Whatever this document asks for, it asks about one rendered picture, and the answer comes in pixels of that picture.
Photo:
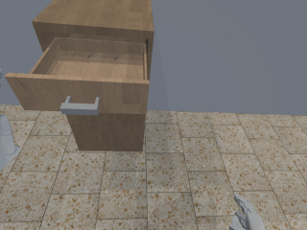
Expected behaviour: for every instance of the right robot hand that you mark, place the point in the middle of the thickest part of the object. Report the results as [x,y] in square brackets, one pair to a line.
[250,220]

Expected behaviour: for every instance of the handle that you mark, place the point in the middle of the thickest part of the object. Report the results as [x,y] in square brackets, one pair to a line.
[68,108]

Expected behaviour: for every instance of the left robot hand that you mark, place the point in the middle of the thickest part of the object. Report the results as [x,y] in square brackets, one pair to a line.
[8,150]

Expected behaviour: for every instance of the drawer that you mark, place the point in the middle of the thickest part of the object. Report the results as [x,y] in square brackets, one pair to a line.
[86,69]

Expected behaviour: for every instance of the cabinet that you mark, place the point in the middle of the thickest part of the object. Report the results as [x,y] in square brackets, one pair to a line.
[109,20]

